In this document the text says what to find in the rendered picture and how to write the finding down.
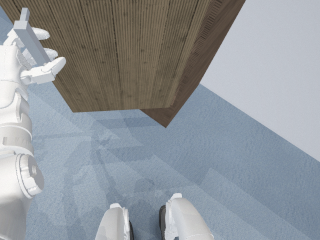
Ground left robot upper arm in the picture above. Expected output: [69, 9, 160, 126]
[0, 153, 45, 240]

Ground right robot thigh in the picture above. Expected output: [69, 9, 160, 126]
[165, 197, 215, 240]

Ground handle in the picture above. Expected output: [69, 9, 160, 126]
[13, 7, 56, 78]

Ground robot left hand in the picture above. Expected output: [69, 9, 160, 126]
[0, 27, 66, 90]

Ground right robot shin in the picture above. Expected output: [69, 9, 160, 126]
[164, 193, 182, 240]

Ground left robot forearm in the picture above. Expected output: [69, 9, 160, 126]
[0, 81, 34, 159]

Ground cupboard door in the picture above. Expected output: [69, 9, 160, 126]
[0, 0, 211, 113]

